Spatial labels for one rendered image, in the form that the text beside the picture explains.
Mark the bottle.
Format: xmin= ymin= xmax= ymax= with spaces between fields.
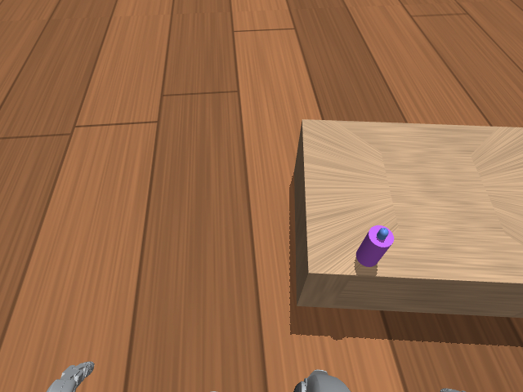
xmin=356 ymin=225 xmax=394 ymax=267

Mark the left robot hand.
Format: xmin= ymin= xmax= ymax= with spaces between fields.
xmin=47 ymin=362 xmax=95 ymax=392

